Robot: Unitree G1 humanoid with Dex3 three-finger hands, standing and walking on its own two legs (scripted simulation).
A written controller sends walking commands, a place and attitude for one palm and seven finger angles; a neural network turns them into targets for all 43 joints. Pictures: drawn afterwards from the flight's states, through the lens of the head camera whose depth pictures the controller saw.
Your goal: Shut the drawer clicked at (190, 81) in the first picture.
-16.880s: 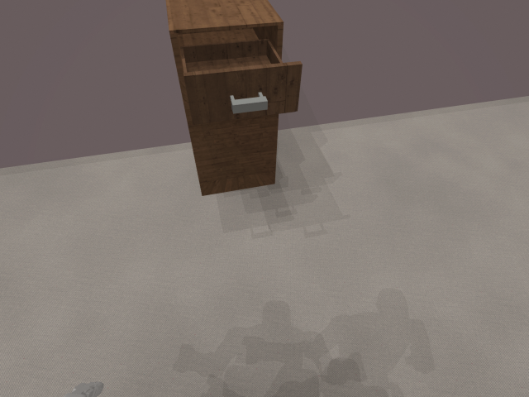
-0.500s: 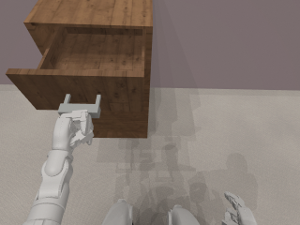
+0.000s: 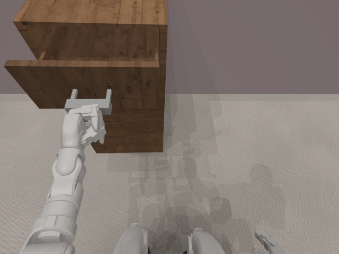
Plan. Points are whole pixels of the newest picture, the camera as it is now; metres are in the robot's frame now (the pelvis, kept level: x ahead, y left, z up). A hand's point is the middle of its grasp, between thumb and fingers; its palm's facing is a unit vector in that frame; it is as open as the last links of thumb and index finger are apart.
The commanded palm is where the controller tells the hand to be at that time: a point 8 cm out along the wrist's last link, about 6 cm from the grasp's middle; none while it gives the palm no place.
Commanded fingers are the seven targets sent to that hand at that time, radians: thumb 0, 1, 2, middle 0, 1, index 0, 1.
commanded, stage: push the drawer shut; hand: left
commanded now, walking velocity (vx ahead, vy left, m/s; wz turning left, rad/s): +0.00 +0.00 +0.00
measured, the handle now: (90, 99) +0.48 +0.20 +0.04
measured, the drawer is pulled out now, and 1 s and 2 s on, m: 0.15 0.03 0.00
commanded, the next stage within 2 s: pull the fist back off the drawer in 1.60 s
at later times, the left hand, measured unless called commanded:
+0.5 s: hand (107, 107) +0.45 +0.16 +0.04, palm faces +0.06 -1.00 -0.04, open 3.3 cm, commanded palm +0.44 +0.21 +0.05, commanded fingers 0.00 0.90 0.90 -1.40 -1.60 -1.40 -1.60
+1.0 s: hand (108, 88) +0.51 +0.17 +0.04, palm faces +0.06 -1.00 -0.04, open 3.3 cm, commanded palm +0.50 +0.21 +0.05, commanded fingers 0.00 0.90 0.90 -1.40 -1.60 -1.40 -1.60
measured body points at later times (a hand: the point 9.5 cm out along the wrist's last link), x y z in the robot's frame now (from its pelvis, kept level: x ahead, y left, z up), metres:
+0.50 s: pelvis -0.01 -0.01 -0.01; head +0.11 +0.00 +0.43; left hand +0.44 +0.21 +0.05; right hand +0.05 -0.27 -0.13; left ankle +0.04 +0.10 -0.65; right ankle +0.01 -0.11 -0.65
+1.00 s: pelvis +0.00 +0.00 -0.01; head +0.14 +0.02 +0.41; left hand +0.50 +0.22 +0.05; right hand +0.00 -0.27 -0.13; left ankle +0.04 +0.10 -0.65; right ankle +0.01 -0.11 -0.65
